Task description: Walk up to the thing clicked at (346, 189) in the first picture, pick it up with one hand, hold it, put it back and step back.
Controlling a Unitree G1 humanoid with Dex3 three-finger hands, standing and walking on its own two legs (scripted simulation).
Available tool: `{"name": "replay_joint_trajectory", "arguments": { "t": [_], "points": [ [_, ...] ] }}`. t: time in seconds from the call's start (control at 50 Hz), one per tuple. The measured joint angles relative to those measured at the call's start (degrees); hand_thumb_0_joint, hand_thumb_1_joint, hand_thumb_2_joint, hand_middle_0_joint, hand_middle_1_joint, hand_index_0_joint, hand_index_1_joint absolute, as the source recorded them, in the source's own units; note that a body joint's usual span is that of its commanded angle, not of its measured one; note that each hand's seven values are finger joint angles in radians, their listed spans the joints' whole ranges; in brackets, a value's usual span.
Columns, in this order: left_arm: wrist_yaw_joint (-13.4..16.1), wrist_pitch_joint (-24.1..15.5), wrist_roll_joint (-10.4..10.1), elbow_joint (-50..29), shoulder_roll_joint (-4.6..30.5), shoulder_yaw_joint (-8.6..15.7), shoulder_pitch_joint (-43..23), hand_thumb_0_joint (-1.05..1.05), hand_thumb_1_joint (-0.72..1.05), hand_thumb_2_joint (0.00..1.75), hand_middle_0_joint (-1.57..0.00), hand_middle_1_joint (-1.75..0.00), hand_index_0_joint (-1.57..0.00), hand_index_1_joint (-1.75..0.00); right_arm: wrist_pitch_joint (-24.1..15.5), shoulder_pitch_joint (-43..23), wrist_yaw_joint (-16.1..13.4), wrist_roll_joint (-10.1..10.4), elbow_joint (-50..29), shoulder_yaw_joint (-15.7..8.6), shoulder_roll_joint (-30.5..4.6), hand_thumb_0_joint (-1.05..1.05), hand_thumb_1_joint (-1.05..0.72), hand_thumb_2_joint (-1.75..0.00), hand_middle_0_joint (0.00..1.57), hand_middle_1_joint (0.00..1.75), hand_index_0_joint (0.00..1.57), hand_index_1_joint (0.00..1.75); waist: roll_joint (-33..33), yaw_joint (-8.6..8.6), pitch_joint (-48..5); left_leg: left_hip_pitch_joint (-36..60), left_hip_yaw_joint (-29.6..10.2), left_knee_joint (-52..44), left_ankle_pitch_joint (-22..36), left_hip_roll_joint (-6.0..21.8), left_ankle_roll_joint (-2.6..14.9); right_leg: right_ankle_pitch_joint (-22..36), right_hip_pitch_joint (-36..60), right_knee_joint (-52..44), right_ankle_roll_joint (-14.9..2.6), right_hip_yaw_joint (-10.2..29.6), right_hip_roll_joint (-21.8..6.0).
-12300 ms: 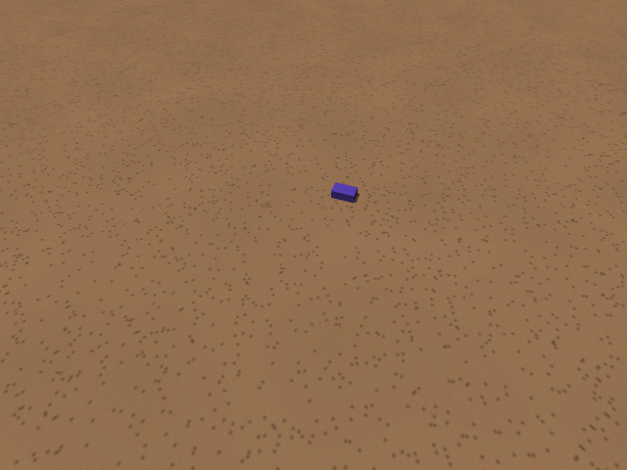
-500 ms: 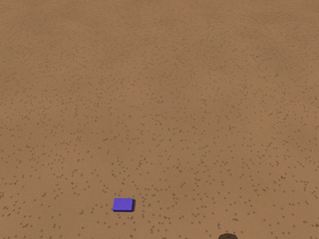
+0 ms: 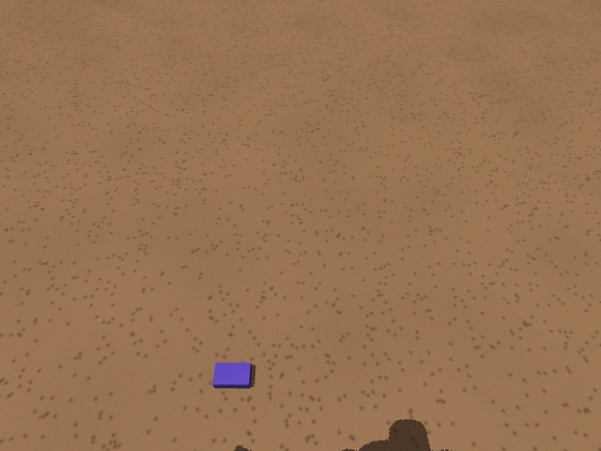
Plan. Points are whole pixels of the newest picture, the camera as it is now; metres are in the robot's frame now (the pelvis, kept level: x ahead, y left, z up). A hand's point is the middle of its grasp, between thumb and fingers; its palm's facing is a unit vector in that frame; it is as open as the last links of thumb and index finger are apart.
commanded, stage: walk up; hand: left
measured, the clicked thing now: (232, 375) +0.42 +0.22 -0.74
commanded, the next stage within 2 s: stand in 1.22 s
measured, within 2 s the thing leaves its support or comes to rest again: neither
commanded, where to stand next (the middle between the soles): +0.03 -0.02 m, yaw +0 degrees
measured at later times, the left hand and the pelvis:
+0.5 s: hand out of the picture +0.14 +0.24 -0.13, palm faces -0.04 -0.94 -0.33, open 7.4 cm; pelvis +0.01 +0.00 +0.01, yaw -2 degrees
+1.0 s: hand out of the picture +0.09 +0.24 -0.14, palm faces -0.03 -0.94 -0.34, open 7.4 cm; pelvis +0.00 -0.01 +0.01, yaw -3 degrees
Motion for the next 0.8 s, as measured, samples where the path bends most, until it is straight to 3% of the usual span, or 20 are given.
{"name": "replay_joint_trajectory", "arguments": {
  "t": [0.06, 0.12, 0.24, 0.46, 0.8],
  "points": [
    [-0.1, -0.5, 0.6, 1.0, -1.2, -0.1, -0.7, 0.0, 0.9, 0.9, -0.2, -0.3, -0.2, -0.3, 0.0, -1.4, -0.4, 0.9, -0.6, 0.2, -0.9, 0.01, -0.9, -0.9, 0.2, 0.3, 0.21, 0.3, 2.0, -0.41, 0.8, 0.3, 0.6, 2.6, -1.9, 1.0, -0.33, 8.1, 4.2, -7.8, 0.41, -1.5, 0.9],
    [-0.6, -0.9, 0.9, 1.1, -2.5, -0.6, -1.2, 0.0, 0.9, 0.9, -0.2, -0.3, -0.2, -0.3, 0.0, -1.9, -0.9, 1.7, -0.7, 0.4, -1.3, 0.01, -0.9, -0.9, 0.2, 0.3, 0.2, 0.3, 3.8, -1.06, 0.2, 0.0, -0.4, 3.4, -1.9, 1.2, -0.07, 7.7, 5.2, -8.9, 0.82, -2.0, 1.2],
    [-1.5, -0.5, 0.6, 1.0, -3.0, -0.9, -2.7, 0.0, 0.9, 0.9, -0.2, -0.3, -0.2, -0.3, -2.0, -1.3, -0.6, 0.9, 1.1, 1.3, -1.0, 0.01, -0.9, -0.9, 0.2, 0.3, 0.2, 0.3, 2.5, -0.71, -2.5, 3.4, 0.3, -4.5, 1.9, -0.6, -0.26, 7.4, 5.9, -9.8, 1.66, -0.8, -0.7],
    [-1.6, -0.9, 0.3, 2.8, -2.5, -0.8, -4.7, 0.0, 0.9, 0.9, -0.2, -0.3, -0.2, -0.3, -2.2, -2.2, -0.8, 0.7, 3.3, 1.6, -1.6, 0.01, -0.9, -0.9, 0.2, 0.3, 0.2, 0.3, 1.4, -0.88, -3.6, 6.4, 0.7, -9.3, 4.1, 0.5, -0.91, 10.2, 8.9, -15.1, 1.13, -0.5, 0.4],
    [-1.6, -0.8, 0.4, 6.6, -3.3, -0.7, -2.4, 0.0, 0.9, 0.9, -0.2, -0.3, -0.2, -0.3, -2.1, -2.4, -0.7, 0.7, 5.9, 2.0, -1.1, 0.01, -0.9, -0.9, 0.2, 0.3, 0.2, 0.3, 2.1, -0.36, -3.3, 7.3, 1.1, -12.1, 6.1, 1.1, -1.33, 12.4, 9.6, -18.0, 0.83, -0.1, 1.0]
  ]
}}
